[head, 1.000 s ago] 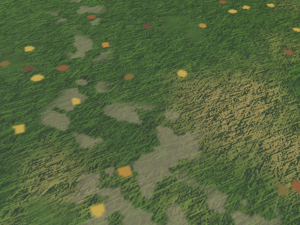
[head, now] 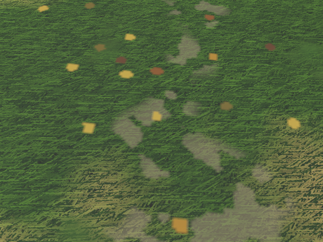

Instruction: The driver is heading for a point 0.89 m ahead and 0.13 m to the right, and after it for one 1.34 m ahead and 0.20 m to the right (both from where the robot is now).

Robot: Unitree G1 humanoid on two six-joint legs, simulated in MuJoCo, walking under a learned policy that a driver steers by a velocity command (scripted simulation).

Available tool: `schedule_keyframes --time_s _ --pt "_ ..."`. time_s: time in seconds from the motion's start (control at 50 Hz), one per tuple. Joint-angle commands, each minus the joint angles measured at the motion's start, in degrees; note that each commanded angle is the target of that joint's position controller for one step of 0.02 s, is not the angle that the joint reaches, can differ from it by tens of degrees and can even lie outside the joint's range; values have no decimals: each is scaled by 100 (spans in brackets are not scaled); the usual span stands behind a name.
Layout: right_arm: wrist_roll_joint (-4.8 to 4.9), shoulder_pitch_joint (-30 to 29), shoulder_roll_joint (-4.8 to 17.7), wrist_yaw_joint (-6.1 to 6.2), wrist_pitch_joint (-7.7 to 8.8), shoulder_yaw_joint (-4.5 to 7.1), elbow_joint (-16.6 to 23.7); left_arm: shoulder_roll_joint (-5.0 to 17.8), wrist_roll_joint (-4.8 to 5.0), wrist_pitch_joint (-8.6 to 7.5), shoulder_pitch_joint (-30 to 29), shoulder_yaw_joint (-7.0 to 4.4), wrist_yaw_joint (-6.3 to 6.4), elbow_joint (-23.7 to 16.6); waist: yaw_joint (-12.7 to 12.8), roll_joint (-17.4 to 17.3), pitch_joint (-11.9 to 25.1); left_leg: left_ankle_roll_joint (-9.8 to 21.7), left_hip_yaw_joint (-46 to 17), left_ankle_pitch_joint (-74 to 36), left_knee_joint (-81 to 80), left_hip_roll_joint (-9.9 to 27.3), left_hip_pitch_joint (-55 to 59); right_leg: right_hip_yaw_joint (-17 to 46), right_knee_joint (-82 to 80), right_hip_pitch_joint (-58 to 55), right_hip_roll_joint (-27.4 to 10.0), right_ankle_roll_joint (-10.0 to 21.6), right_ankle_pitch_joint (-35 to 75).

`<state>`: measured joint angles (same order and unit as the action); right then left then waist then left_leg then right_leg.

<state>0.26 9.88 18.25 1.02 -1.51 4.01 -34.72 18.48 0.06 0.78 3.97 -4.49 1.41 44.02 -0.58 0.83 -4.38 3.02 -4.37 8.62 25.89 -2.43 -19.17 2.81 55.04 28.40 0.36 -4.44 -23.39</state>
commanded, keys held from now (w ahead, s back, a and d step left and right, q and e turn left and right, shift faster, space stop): q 0.06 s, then no key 0.16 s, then e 0.22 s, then w+e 0.44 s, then e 0.12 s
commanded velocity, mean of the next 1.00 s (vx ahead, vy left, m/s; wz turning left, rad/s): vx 0.16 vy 0.00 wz -0.16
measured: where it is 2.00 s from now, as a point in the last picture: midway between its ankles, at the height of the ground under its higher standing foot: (204, 230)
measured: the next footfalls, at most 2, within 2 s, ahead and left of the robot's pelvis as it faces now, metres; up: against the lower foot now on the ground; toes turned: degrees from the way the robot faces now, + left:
right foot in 0.20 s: +0.06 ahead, -0.15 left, +0.00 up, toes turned +9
left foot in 0.46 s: +0.01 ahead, +0.10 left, +0.00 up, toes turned -2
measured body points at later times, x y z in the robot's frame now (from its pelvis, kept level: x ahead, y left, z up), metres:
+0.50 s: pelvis +0.00 -0.03 -0.01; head +0.02 -0.04 +0.44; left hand +0.11 +0.24 -0.12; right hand +0.16 -0.30 -0.11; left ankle -0.03 +0.10 -0.74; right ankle +0.02 -0.15 -0.74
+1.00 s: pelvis +0.11 -0.12 +0.00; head +0.13 -0.16 +0.45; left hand +0.26 +0.12 -0.10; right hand +0.18 -0.43 -0.11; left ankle +0.15 +0.04 -0.66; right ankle +0.09 -0.19 -0.74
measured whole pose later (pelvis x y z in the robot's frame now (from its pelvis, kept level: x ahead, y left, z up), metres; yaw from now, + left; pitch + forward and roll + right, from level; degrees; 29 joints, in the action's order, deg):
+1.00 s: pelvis +0.11 -0.12 +0.00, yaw -15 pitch +1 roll +2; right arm -0.4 11.8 18.0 0.3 5.3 3.9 -40.0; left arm 15.7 -0.1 -2.4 17.0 -2.3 -1.4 41.3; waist 1.0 -2.0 -2.2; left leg -1.0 -1.2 18.2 62.9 3.4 -31.2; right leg 1.6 27.0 14.4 3.4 4.6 -13.6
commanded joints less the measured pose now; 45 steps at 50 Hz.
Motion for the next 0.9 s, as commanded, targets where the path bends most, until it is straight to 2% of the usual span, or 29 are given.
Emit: schedule_keyframes --time_s 0.02,0.14,0.18,0.2,0.22,0.24,0.26,0.28,0.3,0.32,0.36,0.42,0.46,0.48,0.5,0.52,0.54,0.56,0.58,0.62,0.66,0.7,0.76,0.8,0.82,0.84,0.86,0.88,0.9 --pt "10 -106 1048 79 36 324 417 375 11 -39 93 -75 3 -295 13 -836 1164 1064 -1561 -1446 -533 1328 1034 161 -680 -143 48 -60 210" --pt "-16 -213 909 15 -38 256 390 439 51 -108 249 -96 -127 -279 -52 -1071 1058 922 -2059 -588 -421 1252 747 74 -1776 -867 80 119 312" --pt "32 -309 801 25 -74 194 360 345 20 -165 527 -82 -187 -200 147 -1007 1022 676 -1989 -453 -187 1045 522 -90 -2911 -1520 81 310 1082" --pt "22 -110 669 31 -67 149 292 473 -57 -180 601 -103 -187 -201 126 -750 994 395 -1818 14 31 818 234 174 -3329 -1935 -261 483 1537" --pt "-81 133 382 27 -43 61 263 829 -165 -172 641 -146 -158 -277 -58 349 1037 5 -1128 1236 1061 207 -277 1283 -3732 -2316 -1363 871 2116" --pt "-64 -24 498 56 4 114 423 856 -305 -192 393 -96 -170 -232 -195 1430 658 -286 -476 2444 1612 -275 -526 2365 -3979 -1435 -2082 1790 2338" --pt "-133 -57 762 98 21 184 286 473 -315 -265 37 25 -174 -404 -98 988 558 -484 -728 2501 2340 -27 -265 2298 -4087 -1162 -1994 1974 2138" --pt "-120 17 766 89 15 215 176 350 -239 -301 -167 78 -168 -390 -200 845 542 -590 -656 2249 2527 19 -195 1924 -4022 -1195 -1696 1790 2020" --pt "-158 134 578 103 -13 182 9 339 -148 -319 -264 100 -173 -358 -257 746 562 -721 -499 2036 2362 158 -114 1604 -3967 -1316 -1380 1565 1845" --pt "-201 71 441 104 -14 143 -9 361 -43 -319 -290 101 -171 -312 -196 788 477 -823 -415 1736 2087 295 -189 1540 -3828 -1522 -1264 1450 2063" --pt "-133 -200 198 79 51 58 -14 595 40 -212 -2 32 -141 -209 -3 806 432 -901 -74 1617 1286 203 24 1306 -3524 -1727 -940 1360 2717" --pt "42 -141 328 128 106 127 -149 897 113 -76 346 -87 -94 -184 94 923 609 -806 182 908 85 -19 336 1608 -3256 -2152 -907 1430 3216" --pt "22 69 438 140 113 162 -236 802 169 -45 379 -78 -61 -215 36 853 873 -594 142 389 -396 60 977 1791 -3248 -1955 -831 1295 2569" --pt "-20 222 494 146 119 173 -229 632 147 -60 320 -22 -53 -257 -46 656 1017 -427 29 327 -313 350 1527 1731 -3164 -1452 -697 1143 1732" --pt "-76 341 741 116 117 260 -342 427 166 -80 284 8 -42 -356 31 -276 979 -99 -190 1210 -198 586 1628 999 -2814 -803 -183 908 381" --pt "-123 521 667 86 135 268 -338 372 163 -112 158 34 -44 -360 -192 -787 782 295 -790 2315 -635 953 1746 419 -2089 -103 246 667 -578" --pt "-134 709 817 80 177 300 -361 390 194 -156 -66 17 -66 -489 -366 -1379 434 731 -1859 3016 -1350 1754 1771 -23 -1144 673 431 589 -641" --pt "-164 737 886 105 273 306 -363 498 184 -192 -295 -27 -84 -630 -412 -1424 82 1030 -2492 2948 -1666 2357 1671 98 -154 1248 17 585 -802" --pt "-111 614 748 143 368 263 -379 567 190 -204 -148 -78 -113 -617 -249 -1129 -91 1060 -2425 2680 -1662 2409 1665 306 337 1517 -197 590 -646" --pt "25 429 615 172 468 222 -363 413 185 -208 21 -53 -202 -554 -150 -879 -111 803 -1674 2058 -1701 2158 1955 294 318 1744 -430 540 -145" --pt "18 404 699 147 491 248 -388 260 142 -231 -81 16 -305 -600 -225 -805 -29 621 -855 1227 -1748 1860 1727 -60 -115 1239 -497 443 351" --pt "25 362 824 95 513 296 -398 158 126 -243 -117 84 -403 -672 -235 -875 99 506 -171 813 -1692 1644 1288 -328 -784 399 -483 401 627" --pt "122 463 1008 -16 522 366 -472 326 135 -194 74 63 -441 -710 -144 -892 157 489 150 1138 -1472 1735 839 -646 -1444 -569 -316 488 704" --pt "144 420 941 -63 507 338 -496 470 135 -149 683 -29 -409 -527 197 -629 223 353 446 1105 -804 1709 345 -962 -1853 -1541 -20 679 817" --pt "71 504 745 -82 522 256 -513 719 176 -127 1327 -182 -356 -361 495 -345 506 177 788 460 211 1518 6 -928 -1967 -2436 162 851 735" --pt "-79 433 401 -90 552 131 -392 1179 224 -122 2177 -366 -273 -204 868 714 782 -252 1348 577 2349 1062 -876 336 -2605 -3408 -454 1238 340" --pt "-129 317 -46 -45 680 -20 142 1924 134 -239 2303 -420 -273 -397 634 2154 1235 -590 709 2711 4300 26 -2765 4220 -4084 -4134 -1898 2440 -1318" --pt "169 44 522 -58 806 88 112 1427 97 -391 2131 -285 -327 -472 797 1065 1118 -449 -118 2360 4942 289 -3269 4727 -4661 -3938 -2170 2589 -2126" --pt "271 -119 740 -84 870 138 135 1095 40 -476 1814 -169 -334 -510 609 861 552 -263 -86 1847 4855 524 -3411 4069 -4527 -3453 -2084 2391 -1443"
